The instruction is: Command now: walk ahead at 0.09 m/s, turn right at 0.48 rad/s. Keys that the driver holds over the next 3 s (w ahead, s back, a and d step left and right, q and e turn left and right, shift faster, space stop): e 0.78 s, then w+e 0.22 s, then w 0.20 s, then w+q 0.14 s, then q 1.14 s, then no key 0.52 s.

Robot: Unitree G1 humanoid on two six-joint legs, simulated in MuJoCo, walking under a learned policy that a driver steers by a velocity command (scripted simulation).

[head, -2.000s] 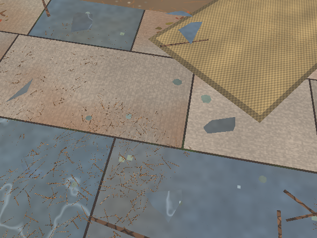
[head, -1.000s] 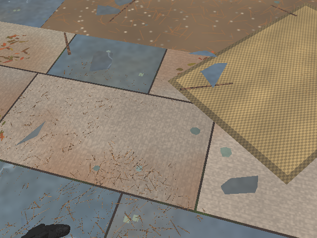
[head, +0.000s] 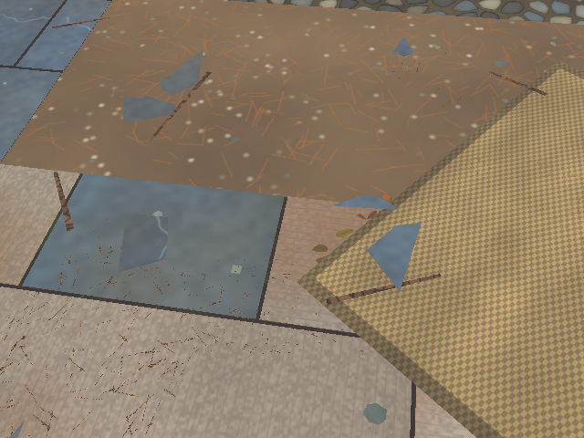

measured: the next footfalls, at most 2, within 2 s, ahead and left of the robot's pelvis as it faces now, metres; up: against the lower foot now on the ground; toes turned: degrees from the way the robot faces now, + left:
left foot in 0.44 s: +0.15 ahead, +0.13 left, +0.00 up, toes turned -21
right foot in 0.88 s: +0.02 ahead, -0.10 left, +0.00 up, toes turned -33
